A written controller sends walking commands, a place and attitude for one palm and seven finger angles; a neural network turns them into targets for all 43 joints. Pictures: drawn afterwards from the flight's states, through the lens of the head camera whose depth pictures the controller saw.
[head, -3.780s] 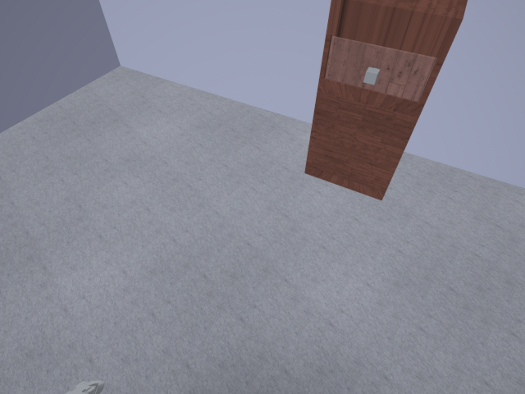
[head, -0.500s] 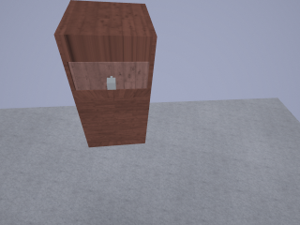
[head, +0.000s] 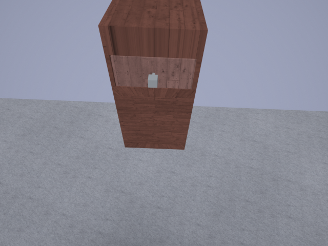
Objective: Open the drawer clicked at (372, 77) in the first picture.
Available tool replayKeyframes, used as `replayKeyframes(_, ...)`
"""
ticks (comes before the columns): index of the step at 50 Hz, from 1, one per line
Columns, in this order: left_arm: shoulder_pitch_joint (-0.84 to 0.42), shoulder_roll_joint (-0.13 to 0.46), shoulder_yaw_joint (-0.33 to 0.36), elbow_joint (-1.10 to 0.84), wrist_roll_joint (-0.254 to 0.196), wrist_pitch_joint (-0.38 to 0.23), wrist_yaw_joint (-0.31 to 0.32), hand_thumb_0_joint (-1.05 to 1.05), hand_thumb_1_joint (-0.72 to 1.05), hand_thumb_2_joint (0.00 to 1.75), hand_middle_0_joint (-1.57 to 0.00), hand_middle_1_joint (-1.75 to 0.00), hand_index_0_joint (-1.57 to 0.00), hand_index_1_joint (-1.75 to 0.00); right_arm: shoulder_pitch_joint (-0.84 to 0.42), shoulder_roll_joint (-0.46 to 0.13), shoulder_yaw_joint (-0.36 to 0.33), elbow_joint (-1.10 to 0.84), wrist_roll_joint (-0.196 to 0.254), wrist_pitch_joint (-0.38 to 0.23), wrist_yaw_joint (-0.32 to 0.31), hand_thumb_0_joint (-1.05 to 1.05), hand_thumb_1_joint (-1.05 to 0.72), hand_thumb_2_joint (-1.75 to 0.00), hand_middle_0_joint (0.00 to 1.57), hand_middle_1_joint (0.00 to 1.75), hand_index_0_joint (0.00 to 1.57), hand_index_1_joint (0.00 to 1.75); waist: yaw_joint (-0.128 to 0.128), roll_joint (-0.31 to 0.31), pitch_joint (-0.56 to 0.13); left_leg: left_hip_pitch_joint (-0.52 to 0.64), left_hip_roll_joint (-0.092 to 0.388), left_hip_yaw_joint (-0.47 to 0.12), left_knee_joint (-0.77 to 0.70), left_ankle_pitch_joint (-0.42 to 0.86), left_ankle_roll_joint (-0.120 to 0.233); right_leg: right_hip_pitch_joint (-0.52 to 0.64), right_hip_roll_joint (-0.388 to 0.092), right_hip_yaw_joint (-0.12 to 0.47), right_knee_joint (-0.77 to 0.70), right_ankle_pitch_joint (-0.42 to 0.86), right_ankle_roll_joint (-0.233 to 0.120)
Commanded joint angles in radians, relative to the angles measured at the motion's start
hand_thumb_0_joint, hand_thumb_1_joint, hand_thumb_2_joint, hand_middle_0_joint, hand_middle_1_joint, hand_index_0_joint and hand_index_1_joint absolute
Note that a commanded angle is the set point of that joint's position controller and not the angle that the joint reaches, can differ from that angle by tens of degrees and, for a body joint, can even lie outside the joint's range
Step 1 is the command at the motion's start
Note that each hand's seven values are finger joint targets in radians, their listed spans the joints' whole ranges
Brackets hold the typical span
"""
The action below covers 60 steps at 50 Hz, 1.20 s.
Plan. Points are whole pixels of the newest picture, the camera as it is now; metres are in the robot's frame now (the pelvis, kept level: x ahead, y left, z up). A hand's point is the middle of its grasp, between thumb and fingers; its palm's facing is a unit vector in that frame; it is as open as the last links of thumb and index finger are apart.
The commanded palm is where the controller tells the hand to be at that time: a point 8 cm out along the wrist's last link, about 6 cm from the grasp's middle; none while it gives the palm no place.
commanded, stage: take the last steps up to it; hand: left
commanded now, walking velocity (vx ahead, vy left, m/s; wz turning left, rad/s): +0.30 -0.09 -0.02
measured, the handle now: (153, 78) +0.82 +0.11 -0.10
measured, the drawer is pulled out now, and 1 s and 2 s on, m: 0.00 0.00 0.00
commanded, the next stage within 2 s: come to a stop and stand still in 0.86 s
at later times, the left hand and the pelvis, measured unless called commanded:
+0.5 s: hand (117, 239) +0.17 +0.14 -0.17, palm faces -0.04 -0.98 -0.21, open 7.4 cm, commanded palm none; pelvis +0.10 -0.04 -0.01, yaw -2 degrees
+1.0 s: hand (126, 215) +0.23 +0.13 -0.18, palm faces +0.03 -0.99 -0.11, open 7.4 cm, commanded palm none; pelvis +0.27 -0.03 +0.00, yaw -2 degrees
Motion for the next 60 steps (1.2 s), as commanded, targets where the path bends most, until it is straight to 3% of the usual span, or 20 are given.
replayKeyframes(1, 0.025, 0.093, 0.019, -0.050, -0.009, -0.007, -0.012, 0.00, 0.90, 0.90, -0.20, -0.30, -0.20, -0.30, 0.202, -0.149, -0.024, -0.003, -0.019, -0.049, -0.007, 0.00, -0.90, -0.90, 0.20, 0.30, 0.20, 0.30, -0.075, 0.211, -0.023, 0.260, 0.235, -0.305, -0.398, -0.153, 0.098, -0.319, 0.010, 0.015, 0.098, -0.235, -0.006)
replayKeyframes(2, -0.019, 0.072, 0.014, -0.081, -0.003, -0.009, -0.016, 0.00, 0.90, 0.90, -0.20, -0.30, -0.20, -0.30, 0.234, -0.210, -0.037, -0.007, -0.026, -0.049, -0.010, 0.00, -0.90, -0.90, 0.20, 0.30, 0.20, 0.30, -0.099, 0.288, 0.023, 0.186, 0.355, -0.512, -0.539, -0.359, 0.183, -0.389, 0.058, 0.013, 0.271, -0.269, -0.006)
replayKeyframes(3, -0.064, 0.084, 0.022, -0.085, 0.009, -0.001, -0.014, 0.00, 0.90, 0.90, -0.20, -0.30, -0.20, -0.30, 0.238, -0.200, -0.037, -0.002, -0.027, -0.053, -0.019, 0.00, -0.90, -0.90, 0.20, 0.30, 0.20, 0.30, -0.106, 0.281, 0.082, 0.138, 0.371, -0.543, -0.588, -0.401, 0.200, -0.434, 0.034, 0.084, 0.429, -0.238, -0.021)
replayKeyframes(8, 0.026, 0.067, 0.027, -0.016, 0.005, -0.015, -0.044, 0.00, 0.90, 0.90, -0.20, -0.30, -0.20, -0.30, 0.169, -0.096, -0.007, -0.014, -0.012, -0.092, -0.034, 0.00, -0.90, -0.90, 0.20, 0.30, 0.20, 0.30, -0.031, 0.131, 0.035, 0.164, 0.251, -0.234, -0.525, 0.043, 0.169, -0.384, -0.007, 0.124, 0.487, -0.005, -0.004)
replayKeyframes(18, -0.095, 0.042, 0.031, -0.044, -0.003, -0.017, -0.053, 0.00, 0.90, 0.90, -0.20, -0.30, -0.20, -0.30, 0.251, -0.109, -0.028, 0.050, -0.021, -0.089, -0.031, 0.00, -0.90, -0.90, 0.20, 0.30, 0.20, 0.30, -0.059, 0.146, 0.061, 0.157, 0.281, -0.154, -0.481, 0.129, 0.178, -0.264, 0.000, 0.061, 0.137, 0.014, 0.006)
replayKeyframes(22, 0.088, 0.081, 0.046, 0.028, -0.001, -0.041, -0.047, 0.00, 0.90, 0.90, -0.20, -0.30, -0.20, -0.30, 0.231, -0.088, -0.022, 0.064, -0.016, -0.085, -0.026, 0.00, -0.90, -0.90, 0.20, 0.30, 0.20, 0.30, 0.031, 0.037, -0.013, 0.031, 0.190, -0.060, -0.228, 0.148, 0.102, 0.097, 0.052, 0.024, -0.097, 0.115, -0.025)
replayKeyframes(23, 0.207, 0.154, 0.061, 0.066, 0.004, -0.054, -0.038, 0.00, 0.90, 0.90, -0.20, -0.30, -0.20, -0.30, 0.236, -0.043, -0.014, 0.057, -0.004, -0.090, -0.017, 0.00, -0.90, -0.90, 0.20, 0.30, 0.20, 0.30, 0.083, -0.113, -0.081, -0.128, 0.118, 0.038, 0.010, 0.092, 0.063, 0.299, -0.099, 0.200, -0.158, -0.010, -0.080)
replayKeyframes(24, 0.316, 0.248, 0.078, 0.091, 0.000, -0.059, -0.026, 0.00, 0.90, 0.90, -0.20, -0.30, -0.20, -0.30, 0.198, 0.015, 0.008, 0.012, 0.003, -0.094, -0.012, 0.00, -0.90, -0.90, 0.20, 0.30, 0.20, 0.30, 0.111, -0.338, -0.108, -0.339, 0.007, 0.084, 0.299, -0.204, 0.040, 0.409, -0.302, 0.528, -0.284, -0.010, -0.178)
replayKeyframes(25, 0.325, 0.253, 0.076, 0.092, -0.012, -0.061, -0.017, 0.00, 0.90, 0.90, -0.20, -0.30, -0.20, -0.30, 0.146, -0.026, 0.002, -0.009, 0.001, -0.084, -0.012, 0.00, -0.90, -0.90, 0.20, 0.30, 0.20, 0.30, 0.124, -0.324, -0.122, -0.369, 0.037, -0.028, 0.445, -0.216, 0.056, 0.331, -0.326, 0.595, -0.348, -0.079, -0.206)
replayKeyframes(28, 0.114, 0.124, 0.041, 0.043, -0.003, -0.058, -0.003, 0.00, 0.90, 0.90, -0.20, -0.30, -0.20, -0.30, 0.099, -0.013, -0.012, 0.000, -0.011, -0.074, 0.000, 0.00, -0.90, -0.90, 0.20, 0.30, 0.20, 0.30, 0.026, -0.093, 0.033, -0.333, 0.120, -0.048, 0.497, -0.016, 0.048, 0.051, -0.250, 0.375, -0.373, -0.121, -0.190)
replayKeyframes(30, 0.088, 0.088, 0.030, 0.037, 0.002, -0.069, -0.001, 0.00, 0.90, 0.90, -0.20, -0.30, -0.20, -0.30, 0.149, 0.022, -0.009, 0.016, -0.015, -0.062, 0.003, 0.00, -0.90, -0.90, 0.20, 0.30, 0.20, 0.30, -0.017, -0.082, 0.027, -0.265, 0.114, -0.019, 0.415, 0.033, 0.029, -0.004, -0.200, 0.241, -0.363, 0.042, -0.171)
replayKeyframes(37, 0.129, 0.119, 0.026, 0.063, 0.003, -0.078, -0.006, 0.00, 0.90, 0.90, -0.20, -0.30, -0.20, -0.30, 0.034, 0.023, -0.001, -0.041, -0.008, -0.072, 0.020, 0.00, -0.90, -0.90, 0.20, 0.30, 0.20, 0.30, -0.009, -0.110, 0.043, -0.165, 0.078, 0.038, 0.060, 0.092, 0.025, 0.014, -0.171, 0.175, -0.328, 0.208, -0.186)
replayKeyframes(41, 0.129, 0.105, 0.024, 0.074, -0.008, -0.064, -0.008, 0.00, 0.90, 0.90, -0.20, -0.30, -0.20, -0.30, 0.122, -0.017, -0.004, -0.008, -0.010, -0.089, 0.008, 0.00, -0.90, -0.90, 0.20, 0.30, 0.20, 0.30, -0.065, -0.026, 0.018, 0.149, 0.034, 0.074, -0.151, 0.210, 0.035, -0.083, -0.103, 0.116, -0.145, 0.224, -0.127)
replayKeyframes(42, 0.138, 0.077, 0.020, 0.063, -0.010, -0.060, -0.012, 0.00, 0.90, 0.90, -0.20, -0.30, -0.20, -0.30, 0.224, -0.081, -0.019, 0.019, -0.016, -0.096, -0.002, 0.00, -0.90, -0.90, 0.20, 0.30, 0.20, 0.30, -0.106, 0.113, -0.038, 0.299, 0.131, -0.061, -0.229, 0.214, 0.071, -0.169, -0.033, 0.067, 0.057, 0.177, -0.086)
replayKeyframes(43, 0.150, 0.033, 0.015, 0.036, -0.018, -0.058, -0.020, 0.00, 0.90, 0.90, -0.20, -0.30, -0.20, -0.30, 0.322, -0.190, -0.041, 0.032, -0.025, -0.096, -0.011, 0.00, -0.90, -0.90, 0.20, 0.30, 0.20, 0.30, -0.125, 0.332, -0.102, 0.397, 0.367, -0.371, -0.358, 0.233, 0.173, -0.315, 0.078, -0.023, 0.333, -0.135, -0.033)
replayKeyframes(44, 0.109, 0.067, 0.016, 0.016, -0.007, -0.050, -0.015, 0.00, 0.90, 0.90, -0.20, -0.30, -0.20, -0.30, 0.338, -0.203, -0.040, 0.047, -0.018, -0.087, -0.024, 0.00, -0.90, -0.90, 0.20, 0.30, 0.20, 0.30, -0.136, 0.333, -0.102, 0.360, 0.431, -0.477, -0.446, 0.196, 0.206, -0.361, 0.083, 0.076, 0.536, -0.276, -0.039)
replayKeyframes(47, 0.069, 0.056, 0.023, 0.035, -0.001, -0.048, -0.028, 0.00, 0.90, 0.90, -0.20, -0.30, -0.20, -0.30, 0.166, -0.096, -0.010, -0.002, -0.010, -0.101, -0.032, 0.00, -0.90, -0.90, 0.20, 0.30, 0.20, 0.30, -0.058, 0.098, 0.000, 0.194, 0.359, -0.273, -0.444, 0.356, 0.203, -0.383, -0.025, 0.145, 0.630, -0.093, -0.023)
replayKeyframes(50, 0.127, 0.005, 0.011, 0.064, -0.009, -0.022, -0.017, 0.00, 0.90, 0.90, -0.20, -0.30, -0.20, -0.30, 0.108, -0.042, 0.013, 0.005, -0.002, -0.110, -0.042, 0.00, -0.90, -0.90, 0.20, 0.30, 0.20, 0.30, -0.004, 0.096, -0.047, 0.152, 0.270, -0.058, -0.396, 0.774, 0.169, -0.242, -0.022, 0.138, 0.462, -0.026, 0.010)
replayKeyframes(53, 0.128, 0.000, 0.008, 0.058, -0.009, 0.002, -0.001, 0.00, 0.90, 0.90, -0.20, -0.30, -0.20, -0.30, 0.088, -0.054, 0.007, 0.005, -0.001, -0.097, -0.049, 0.00, -0.90, -0.90, 0.20, 0.30, 0.20, 0.30, 0.003, 0.100, -0.079, 0.181, 0.251, -0.003, -0.348, 0.968, 0.162, -0.164, 0.007, 0.107, 0.276, 0.024, 0.021)
replayKeyframes(60, 0.021, 0.075, 0.036, -0.037, -0.006, 0.025, 0.004, 0.00, 0.90, 0.90, -0.20, -0.30, -0.20, -0.30, 0.062, -0.128, -0.042, -0.003, -0.011, -0.037, -0.047, 0.00, -0.90, -0.90, 0.20, 0.30, 0.20, 0.30, -0.009, 0.214, -0.026, 0.215, 0.282, -0.035, -0.259, 0.938, 0.165, -0.177, 0.032, 0.089, 0.161, -0.017, -0.013)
